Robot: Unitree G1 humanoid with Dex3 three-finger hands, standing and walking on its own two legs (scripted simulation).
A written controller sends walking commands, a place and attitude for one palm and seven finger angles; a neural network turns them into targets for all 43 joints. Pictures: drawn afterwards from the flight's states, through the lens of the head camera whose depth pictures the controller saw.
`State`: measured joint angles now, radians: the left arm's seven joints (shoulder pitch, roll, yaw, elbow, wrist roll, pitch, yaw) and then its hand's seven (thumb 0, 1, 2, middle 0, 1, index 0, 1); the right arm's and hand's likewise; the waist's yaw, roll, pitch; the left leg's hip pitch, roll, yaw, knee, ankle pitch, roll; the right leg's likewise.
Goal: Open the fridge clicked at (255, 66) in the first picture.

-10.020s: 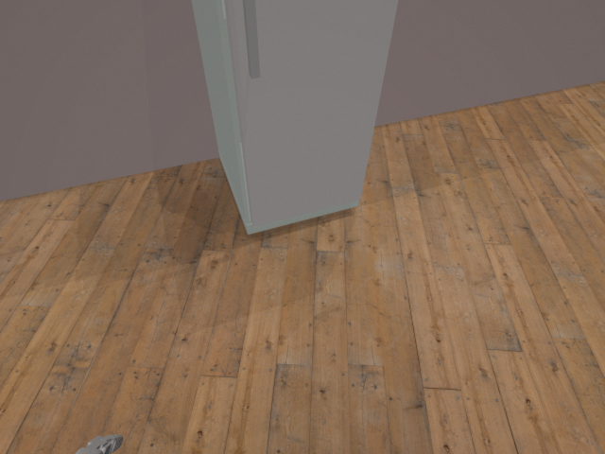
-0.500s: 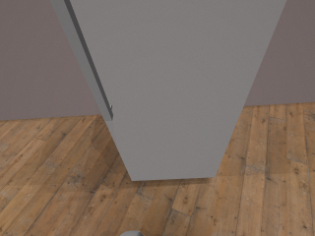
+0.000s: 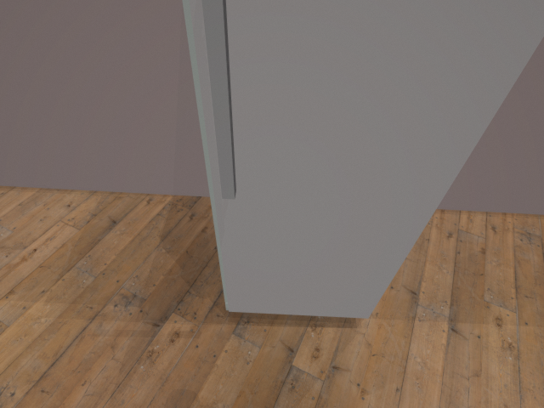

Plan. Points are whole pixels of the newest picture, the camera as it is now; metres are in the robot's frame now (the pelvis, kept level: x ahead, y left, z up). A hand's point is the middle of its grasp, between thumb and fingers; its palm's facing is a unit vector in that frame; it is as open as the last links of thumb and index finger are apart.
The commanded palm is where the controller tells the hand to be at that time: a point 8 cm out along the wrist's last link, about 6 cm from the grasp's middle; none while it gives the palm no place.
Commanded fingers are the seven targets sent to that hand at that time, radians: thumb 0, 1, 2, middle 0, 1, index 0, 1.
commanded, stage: come to a stop and stand still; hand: left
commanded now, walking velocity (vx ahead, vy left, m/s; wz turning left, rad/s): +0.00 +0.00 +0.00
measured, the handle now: (222, 77) +0.53 +0.14 +0.23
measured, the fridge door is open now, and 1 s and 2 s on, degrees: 0 0 0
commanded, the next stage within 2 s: look again from close up in 1.12 s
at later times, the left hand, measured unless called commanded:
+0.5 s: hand out of the picture -0.01 +0.18 -0.17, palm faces +0.02 -0.98 -0.21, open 7.3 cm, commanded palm none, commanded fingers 0.00 0.90 0.90 -0.20 -0.30 -0.20 -0.30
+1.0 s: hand out of the picture -0.02 +0.22 -0.16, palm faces +0.02 -0.95 -0.31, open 7.4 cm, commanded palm none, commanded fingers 0.00 0.90 0.90 -0.20 -0.30 -0.20 -0.30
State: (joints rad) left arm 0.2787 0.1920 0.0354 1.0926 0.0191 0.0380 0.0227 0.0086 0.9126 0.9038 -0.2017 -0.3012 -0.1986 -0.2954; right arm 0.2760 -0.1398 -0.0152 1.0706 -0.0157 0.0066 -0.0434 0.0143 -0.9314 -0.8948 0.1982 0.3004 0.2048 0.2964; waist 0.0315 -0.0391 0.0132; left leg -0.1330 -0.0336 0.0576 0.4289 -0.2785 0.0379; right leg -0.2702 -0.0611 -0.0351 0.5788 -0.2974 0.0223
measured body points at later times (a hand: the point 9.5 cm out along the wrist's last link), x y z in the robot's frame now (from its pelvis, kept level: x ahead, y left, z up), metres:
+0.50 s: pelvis -0.02 +0.01 +0.00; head -0.01 +0.00 +0.45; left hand -0.01 +0.24 -0.16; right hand -0.03 -0.22 -0.16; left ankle -0.03 +0.10 -0.74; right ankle +0.01 -0.13 -0.74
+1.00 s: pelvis -0.06 -0.01 +0.00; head -0.09 -0.01 +0.45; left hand -0.02 +0.27 -0.14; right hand -0.01 -0.30 -0.14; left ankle -0.03 +0.10 -0.74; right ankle +0.01 -0.13 -0.74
